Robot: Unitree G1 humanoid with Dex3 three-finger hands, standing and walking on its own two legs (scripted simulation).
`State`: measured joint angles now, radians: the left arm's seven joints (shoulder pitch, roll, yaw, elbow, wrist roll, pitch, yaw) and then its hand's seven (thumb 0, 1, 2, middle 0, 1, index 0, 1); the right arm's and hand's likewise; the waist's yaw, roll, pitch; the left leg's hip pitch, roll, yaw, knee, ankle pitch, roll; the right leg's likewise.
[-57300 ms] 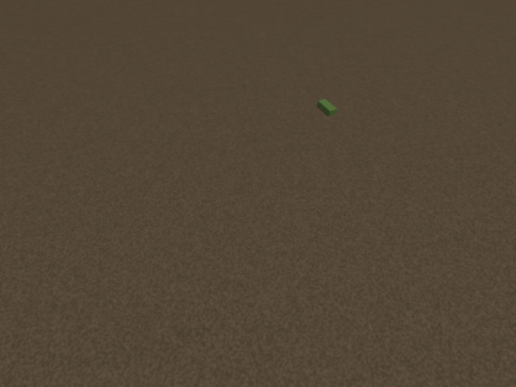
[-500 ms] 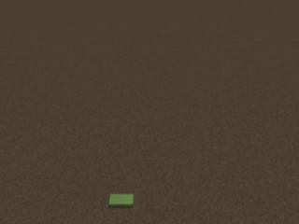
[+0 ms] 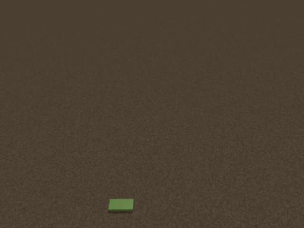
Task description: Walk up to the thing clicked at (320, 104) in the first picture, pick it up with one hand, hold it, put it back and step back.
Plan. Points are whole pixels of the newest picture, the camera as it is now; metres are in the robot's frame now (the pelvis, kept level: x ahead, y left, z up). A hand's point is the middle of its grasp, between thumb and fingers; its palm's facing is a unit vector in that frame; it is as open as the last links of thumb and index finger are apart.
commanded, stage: stand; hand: left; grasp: from above
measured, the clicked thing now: (121, 205) +0.43 +0.23 -0.76
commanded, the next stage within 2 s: step back in 0.88 s
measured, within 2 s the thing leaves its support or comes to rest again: neither
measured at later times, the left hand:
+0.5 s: hand out of the picture +0.07 +0.24 -0.16, palm faces +0.01 -0.94 -0.34, open 7.4 cm
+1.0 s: hand out of the picture +0.07 +0.26 -0.16, palm faces +0.01 -0.93 -0.36, open 7.4 cm
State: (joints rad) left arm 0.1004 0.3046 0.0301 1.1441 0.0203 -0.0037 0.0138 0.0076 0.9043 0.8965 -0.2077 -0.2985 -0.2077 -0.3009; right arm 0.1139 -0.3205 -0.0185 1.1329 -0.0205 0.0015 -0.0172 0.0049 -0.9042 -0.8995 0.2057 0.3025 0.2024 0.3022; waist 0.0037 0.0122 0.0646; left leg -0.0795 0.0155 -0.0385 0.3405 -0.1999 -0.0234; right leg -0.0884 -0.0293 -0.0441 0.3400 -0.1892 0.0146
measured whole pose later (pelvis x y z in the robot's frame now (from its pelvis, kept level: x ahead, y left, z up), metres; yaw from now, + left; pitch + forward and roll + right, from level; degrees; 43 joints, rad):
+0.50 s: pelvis +0.00 +0.00 +0.00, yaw +0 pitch -3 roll +0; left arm 0.11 0.32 0.02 1.14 0.02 -0.01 0.01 0.01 0.90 0.90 -0.21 -0.30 -0.21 -0.30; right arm 0.11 -0.33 -0.02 1.14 -0.02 0.00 -0.01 0.01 -0.90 -0.90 0.21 0.30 0.20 0.30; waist 0.00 0.01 0.06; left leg -0.08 0.02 -0.04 0.33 -0.20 -0.03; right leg -0.09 -0.02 -0.04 0.34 -0.19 0.01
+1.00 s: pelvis -0.02 +0.00 -0.01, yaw +0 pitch -2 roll +0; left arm 0.09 0.34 0.06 1.06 0.00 0.01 0.01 0.01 0.90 0.90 -0.21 -0.30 -0.21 -0.30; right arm 0.08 -0.37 -0.03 1.07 0.00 0.03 0.00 0.00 -0.90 -0.90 0.21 0.30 0.20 0.30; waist -0.01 0.02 0.13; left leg -0.24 0.02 -0.04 0.57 -0.27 0.00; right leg -0.19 -0.02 -0.04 0.44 -0.21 0.00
